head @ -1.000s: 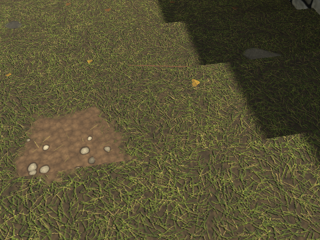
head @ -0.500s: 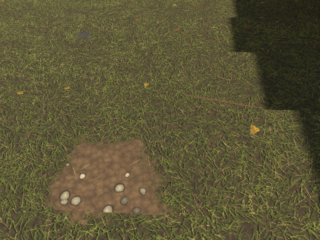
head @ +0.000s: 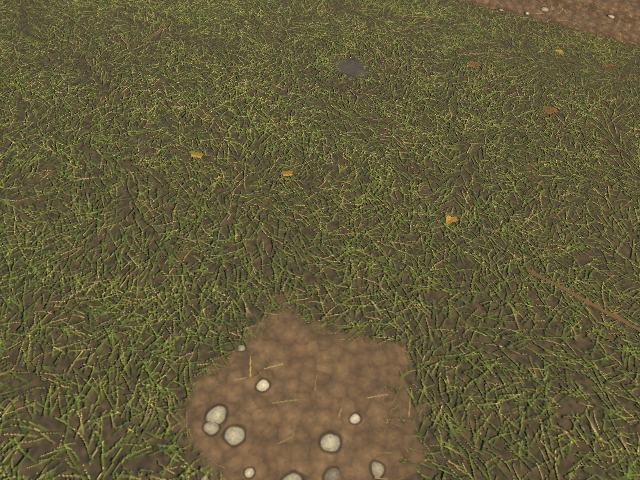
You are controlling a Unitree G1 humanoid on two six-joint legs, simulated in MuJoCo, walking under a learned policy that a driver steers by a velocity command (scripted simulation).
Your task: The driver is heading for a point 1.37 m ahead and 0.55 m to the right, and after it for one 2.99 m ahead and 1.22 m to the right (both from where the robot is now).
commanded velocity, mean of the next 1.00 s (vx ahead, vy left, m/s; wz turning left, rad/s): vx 0.50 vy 0.00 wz -0.40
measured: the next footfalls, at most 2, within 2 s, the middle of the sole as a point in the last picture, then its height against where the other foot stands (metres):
right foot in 0.48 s outside the picture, level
left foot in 0.92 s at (362, 414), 0.15 m lower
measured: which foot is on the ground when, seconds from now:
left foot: down 0.00-0.50, up 0.52-0.90, down 0.92-1.00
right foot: up 0.00-0.46, down 0.48-0.92, up 0.94-1.00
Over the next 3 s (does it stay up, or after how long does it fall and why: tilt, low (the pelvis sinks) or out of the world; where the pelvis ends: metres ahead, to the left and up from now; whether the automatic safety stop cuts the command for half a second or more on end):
stays up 1.17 -0.54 -0.28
